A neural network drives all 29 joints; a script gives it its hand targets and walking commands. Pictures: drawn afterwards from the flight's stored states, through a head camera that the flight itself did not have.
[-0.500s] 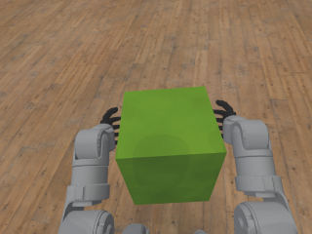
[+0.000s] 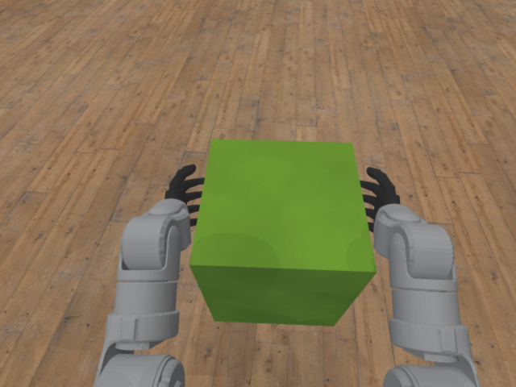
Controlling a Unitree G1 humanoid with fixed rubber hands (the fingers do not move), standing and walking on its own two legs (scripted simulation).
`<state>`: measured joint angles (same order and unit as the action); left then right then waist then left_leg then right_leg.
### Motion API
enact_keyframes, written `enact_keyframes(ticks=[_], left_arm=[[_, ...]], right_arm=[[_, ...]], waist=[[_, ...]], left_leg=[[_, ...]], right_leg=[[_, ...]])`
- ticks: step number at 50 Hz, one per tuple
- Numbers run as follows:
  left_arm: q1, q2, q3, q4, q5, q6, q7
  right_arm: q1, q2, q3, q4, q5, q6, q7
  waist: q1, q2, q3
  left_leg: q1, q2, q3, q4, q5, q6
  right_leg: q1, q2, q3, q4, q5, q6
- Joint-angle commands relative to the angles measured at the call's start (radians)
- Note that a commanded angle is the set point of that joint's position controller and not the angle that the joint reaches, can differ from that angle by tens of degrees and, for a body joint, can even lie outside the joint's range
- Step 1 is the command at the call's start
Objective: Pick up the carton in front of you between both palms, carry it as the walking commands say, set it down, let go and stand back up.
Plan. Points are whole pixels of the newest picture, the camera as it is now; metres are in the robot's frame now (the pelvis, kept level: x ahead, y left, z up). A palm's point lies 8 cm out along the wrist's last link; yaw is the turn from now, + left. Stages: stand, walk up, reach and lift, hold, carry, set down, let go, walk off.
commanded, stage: carry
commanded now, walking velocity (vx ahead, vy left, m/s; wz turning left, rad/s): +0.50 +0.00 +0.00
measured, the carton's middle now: (277, 239) +0.35 -0.01 +0.02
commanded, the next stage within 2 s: none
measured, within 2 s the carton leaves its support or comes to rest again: neither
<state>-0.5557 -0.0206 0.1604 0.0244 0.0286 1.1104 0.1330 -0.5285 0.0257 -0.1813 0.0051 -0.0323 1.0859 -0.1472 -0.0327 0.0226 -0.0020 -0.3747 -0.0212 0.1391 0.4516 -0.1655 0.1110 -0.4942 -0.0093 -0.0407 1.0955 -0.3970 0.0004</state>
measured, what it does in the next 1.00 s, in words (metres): walks ahead: right foot, then left foot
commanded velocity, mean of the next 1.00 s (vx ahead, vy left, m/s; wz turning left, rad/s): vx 0.50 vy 0.00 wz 0.00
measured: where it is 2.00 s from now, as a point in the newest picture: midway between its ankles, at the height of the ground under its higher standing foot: (267, 213)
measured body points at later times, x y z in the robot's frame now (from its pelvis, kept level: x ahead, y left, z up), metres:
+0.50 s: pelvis +0.29 -0.07 +0.00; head +0.30 -0.08 +0.45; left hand +0.56 +0.10 +0.06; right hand +0.59 -0.20 +0.06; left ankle +0.22 +0.04 -0.66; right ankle +0.33 -0.15 -0.74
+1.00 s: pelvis +0.60 -0.01 +0.01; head +0.59 +0.01 +0.46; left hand +0.87 +0.14 +0.07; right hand +0.86 -0.16 +0.08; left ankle +0.62 +0.07 -0.74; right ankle +0.55 -0.14 -0.66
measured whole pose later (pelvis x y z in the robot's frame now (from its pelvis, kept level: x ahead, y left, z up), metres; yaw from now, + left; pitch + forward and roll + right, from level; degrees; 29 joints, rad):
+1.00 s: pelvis +0.60 -0.01 +0.01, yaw +0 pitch +4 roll -1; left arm -0.14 -0.13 0.10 -0.30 0.12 1.23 0.09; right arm -0.14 0.13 -0.11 -0.28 -0.11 1.20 -0.08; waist -0.02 -0.02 -0.11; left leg -0.30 0.04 0.23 0.40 -0.18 0.07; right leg -0.50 -0.09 -0.08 1.06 -0.32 0.00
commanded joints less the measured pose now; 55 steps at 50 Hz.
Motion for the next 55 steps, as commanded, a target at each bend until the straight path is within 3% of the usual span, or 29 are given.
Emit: enact_keyframes(ticks=[1,6,12,14,16,17,18,19,20,22,23,25,27,29,32,37,39,40,41,42,43,44,45,46,47,49,51,55], left_arm=[[-0.550,-0.977,-0.636,-0.103,-0.325,0.009,-0.199],[-0.494,-1.002,-0.626,-0.109,-0.276,0.069,-0.199],[-0.459,-1.055,-0.685,-0.214,-0.311,0.123,-0.238],[-0.420,-1.063,-0.698,-0.242,-0.325,0.134,-0.256],[-0.350,-1.068,-0.705,-0.251,-0.329,0.137,-0.274],[-0.301,-1.067,-0.703,-0.247,-0.325,0.136,-0.283],[-0.257,-1.045,-0.693,-0.244,-0.305,0.128,-0.288],[-0.212,-1.059,-0.695,-0.231,-0.295,0.117,-0.291],[-0.196,-1.072,-0.706,-0.278,-0.298,0.111,-0.294],[-0.214,-1.123,-0.740,-0.346,-0.326,0.094,-0.301],[-0.211,-1.126,-0.750,-0.371,-0.337,0.085,-0.303],[-0.166,-1.117,-0.758,-0.391,-0.347,0.077,-0.307],[-0.099,-1.096,-0.764,-0.397,-0.347,0.073,-0.312],[-0.054,-1.074,-0.767,-0.398,-0.343,0.070,-0.317],[-0.020,-1.032,-0.769,-0.413,-0.335,0.071,-0.318],[-0.010,-0.964,-0.759,-0.435,-0.315,0.093,-0.303],[-0.025,-0.932,-0.758,-0.424,-0.308,0.107,-0.297],[-0.032,-0.919,-0.759,-0.419,-0.308,0.114,-0.295],[-0.037,-0.900,-0.758,-0.412,-0.307,0.121,-0.292],[-0.067,-0.896,-0.768,-0.433,-0.318,0.132,-0.291],[-0.091,-0.910,-0.777,-0.427,-0.327,0.138,-0.294],[-0.101,-0.941,-0.778,-0.408,-0.332,0.133,-0.298],[-0.102,-0.971,-0.775,-0.404,-0.338,0.123,-0.302],[-0.103,-1.002,-0.777,-0.404,-0.339,0.113,-0.304],[-0.100,-1.026,-0.780,-0.404,-0.333,0.102,-0.303],[-0.087,-1.055,-0.788,-0.411,-0.317,0.087,-0.296],[-0.065,-1.058,-0.786,-0.428,-0.306,0.077,-0.286],[-0.034,-1.018,-0.781,-0.461,-0.294,0.086,-0.270]], right_arm=[[-0.685,1.011,0.719,-0.140,0.457,0.044,0.271],[-0.590,1.026,0.662,-0.087,0.415,0.113,0.308],[-0.426,1.030,0.644,-0.117,0.329,0.148,0.315],[-0.368,1.028,0.655,-0.148,0.307,0.150,0.310],[-0.309,1.030,0.674,-0.189,0.294,0.150,0.306],[-0.282,1.021,0.685,-0.211,0.288,0.150,0.306],[-0.281,1.036,0.707,-0.247,0.293,0.156,0.309],[-0.282,1.050,0.723,-0.270,0.300,0.157,0.315],[-0.260,1.075,0.738,-0.275,0.305,0.147,0.319],[-0.249,1.084,0.764,-0.320,0.318,0.123,0.320],[-0.233,1.085,0.780,-0.345,0.324,0.114,0.318],[-0.188,1.108,0.796,-0.359,0.331,0.102,0.313],[-0.118,1.099,0.802,-0.359,0.317,0.094,0.308],[-0.063,1.084,0.806,-0.351,0.303,0.090,0.306],[-0.028,1.054,0.809,-0.363,0.299,0.092,0.306],[-0.036,0.980,0.798,-0.400,0.313,0.121,0.308],[-0.035,0.947,0.784,-0.384,0.311,0.135,0.308],[-0.025,0.932,0.773,-0.365,0.309,0.140,0.309],[-0.009,0.918,0.759,-0.343,0.306,0.144,0.309],[-0.006,0.901,0.739,-0.315,0.288,0.141,0.310],[0.001,0.923,0.735,-0.288,0.288,0.137,0.310],[-0.017,0.950,0.741,-0.311,0.302,0.136,0.312],[-0.038,0.989,0.753,-0.325,0.314,0.130,0.315],[-0.062,1.022,0.763,-0.342,0.322,0.123,0.318],[-0.085,1.050,0.776,-0.360,0.333,0.116,0.323],[-0.099,1.070,0.793,-0.378,0.346,0.104,0.330],[-0.089,1.055,0.799,-0.401,0.358,0.102,0.335],[-0.061,0.999,0.794,-0.434,0.360,0.114,0.335]], waist=[[0.012,0.048,-0.485],[0.013,0.111,-0.402],[0.005,0.151,-0.271],[0.007,0.161,-0.266],[0.027,0.109,-0.332],[0.044,0.060,-0.408],[0.058,-0.159,-0.504],[0.061,-0.347,-0.477],[0.056,-0.271,-0.457],[0.047,-0.097,-0.428],[0.043,-0.079,-0.411],[0.045,-0.130,-0.402],[0.048,-0.153,-0.378],[0.049,-0.149,-0.341],[0.053,-0.154,-0.293],[0.058,-0.172,-0.206],[0.045,-0.164,-0.210],[0.033,-0.122,-0.250],[0.014,-0.067,-0.319],[0.000,0.159,-0.388],[0.002,0.340,-0.396],[0.007,0.240,-0.389],[0.007,0.148,-0.393],[0.013,0.048,-0.380],[0.019,0.021,-0.368],[0.022,0.069,-0.357],[0.021,0.092,-0.335],[0.019,0.098,-0.276]], left_leg=[[0.535,0.299,-0.344,-0.155,0.411,0.054],[0.529,0.250,-0.206,-0.190,0.451,0.019],[0.488,0.234,-0.107,-0.218,0.412,0.006],[0.481,0.240,-0.082,-0.176,0.465,-0.014],[0.393,0.201,0.000,0.025,0.565,-0.054],[0.254,0.176,0.024,0.190,0.440,-0.084],[0.006,0.101,0.030,0.484,0.151,-0.129],[-0.277,-0.014,-0.025,0.656,-0.272,-0.131],[-0.352,0.042,-0.113,0.787,-0.319,-0.107],[-0.325,0.125,-0.152,0.747,-0.234,-0.086],[-0.286,0.150,-0.155,0.664,-0.186,-0.092],[-0.217,0.138,-0.103,0.540,-0.136,-0.109],[-0.220,0.134,-0.066,0.420,-0.101,-0.129],[-0.232,0.129,-0.033,0.286,-0.037,-0.140],[-0.220,0.109,0.011,0.164,0.042,-0.131],[-0.179,0.095,0.051,0.058,0.089,-0.108],[-0.054,0.064,0.102,-0.001,0.058,-0.093],[0.103,0.027,0.142,-0.019,0.022,-0.087],[0.334,0.081,0.065,-0.004,-0.021,-0.076],[0.528,0.333,-0.370,-0.113,-0.159,0.030],[0.637,0.444,-0.646,-0.231,-0.061,0.117],[0.622,0.451,-0.585,-0.202,0.055,0.123],[0.562,0.423,-0.501,-0.181,0.118,0.105],[0.486,0.406,-0.420,-0.190,0.100,0.065],[0.416,0.383,-0.348,-0.222,0.052,0.031],[0.358,0.349,-0.247,-0.274,-0.024,0.009],[0.349,0.331,-0.188,-0.315,-0.060,0.018],[0.396,0.290,-0.090,-0.314,0.079,0.016]], right_leg=[[-0.136,-0.038,0.006,-0.144,0.044,0.028],[-0.158,-0.033,-0.056,-0.353,0.208,0.045],[-0.087,-0.030,-0.120,-0.594,0.358,0.025],[0.001,-0.028,-0.143,-0.654,0.366,0.006],[0.276,0.023,-0.215,-0.724,0.329,-0.013],[0.499,-0.040,-0.140,-0.702,0.268,-0.028],[0.724,-0.302,0.268,-0.732,0.204,-0.132],[0.827,-0.404,0.547,-0.833,0.261,-0.232],[0.807,-0.419,0.505,-0.821,0.326,-0.240],[0.661,-0.370,0.330,-0.833,0.352,-0.181],[0.589,-0.347,0.260,-0.872,0.298,-0.150],[0.515,-0.304,0.144,-0.920,0.235,-0.130],[0.511,-0.288,0.091,-0.949,0.219,-0.142],[0.527,-0.265,0.040,-0.950,0.282,-0.140],[0.540,-0.246,-0.013,-0.929,0.403,-0.123],[0.553,-0.243,-0.048,-0.886,0.451,-0.102],[0.527,-0.229,-0.087,-0.778,0.527,-0.079],[0.469,-0.191,-0.140,-0.639,0.595,-0.056],[0.324,-0.163,-0.168,-0.458,0.544,-0.021],[0.068,-0.065,-0.178,-0.147,0.329,0.039],[-0.175,0.030,-0.110,0.039,-0.070,0.044],[-0.235,-0.027,-0.010,0.162,-0.101,0.014],[-0.232,-0.070,0.027,0.182,-0.074,-0.005],[-0.206,-0.110,0.041,0.125,-0.010,-0.012],[-0.167,-0.134,0.047,0.045,0.052,-0.013],[-0.116,-0.124,0.007,-0.059,0.128,-0.003],[-0.121,-0.121,-0.021,-0.169,0.176,0.014],[-0.135,-0.103,-0.081,-0.414,0.290,0.032]])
